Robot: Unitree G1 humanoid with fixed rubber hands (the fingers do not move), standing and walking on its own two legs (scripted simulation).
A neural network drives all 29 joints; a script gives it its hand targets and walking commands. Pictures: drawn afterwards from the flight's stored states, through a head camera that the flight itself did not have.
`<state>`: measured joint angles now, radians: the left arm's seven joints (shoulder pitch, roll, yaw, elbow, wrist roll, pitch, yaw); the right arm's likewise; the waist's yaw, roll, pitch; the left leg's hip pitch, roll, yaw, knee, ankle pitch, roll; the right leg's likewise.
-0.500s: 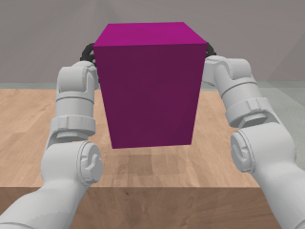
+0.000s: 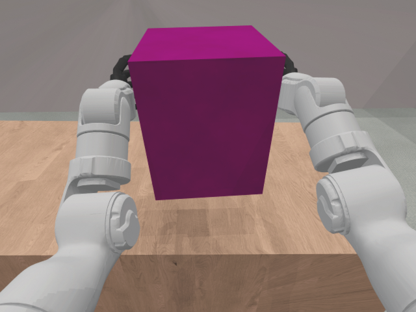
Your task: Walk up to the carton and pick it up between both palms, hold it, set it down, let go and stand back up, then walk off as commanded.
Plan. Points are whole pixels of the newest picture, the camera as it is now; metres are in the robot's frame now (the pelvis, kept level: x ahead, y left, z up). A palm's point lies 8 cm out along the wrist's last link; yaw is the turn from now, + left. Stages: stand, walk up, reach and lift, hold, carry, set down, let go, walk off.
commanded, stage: hold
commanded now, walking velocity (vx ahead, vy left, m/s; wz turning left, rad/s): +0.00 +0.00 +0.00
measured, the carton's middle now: (204, 110) +0.38 +0.00 +0.28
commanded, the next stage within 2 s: none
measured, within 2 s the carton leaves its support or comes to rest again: neither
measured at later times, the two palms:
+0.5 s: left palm (124, 90) +0.37 +0.14 +0.33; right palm (288, 89) +0.37 -0.15 +0.33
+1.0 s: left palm (118, 96) +0.37 +0.15 +0.32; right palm (283, 90) +0.36 -0.14 +0.33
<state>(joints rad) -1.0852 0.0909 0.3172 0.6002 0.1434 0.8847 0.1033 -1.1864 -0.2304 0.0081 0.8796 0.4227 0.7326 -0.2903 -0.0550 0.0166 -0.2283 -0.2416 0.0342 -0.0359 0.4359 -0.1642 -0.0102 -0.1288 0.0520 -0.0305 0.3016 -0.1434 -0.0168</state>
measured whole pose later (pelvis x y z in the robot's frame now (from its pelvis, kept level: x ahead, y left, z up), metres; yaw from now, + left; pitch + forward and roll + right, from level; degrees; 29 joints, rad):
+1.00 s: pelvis +0.00 +0.00 +0.00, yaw +0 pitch -2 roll -2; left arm -1.07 0.10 0.30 0.58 0.12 0.89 0.11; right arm -1.17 -0.22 0.00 0.86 0.43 0.73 -0.30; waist -0.05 0.01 -0.24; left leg -0.25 0.04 -0.04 0.44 -0.16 -0.02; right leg -0.14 0.06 -0.04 0.31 -0.14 -0.02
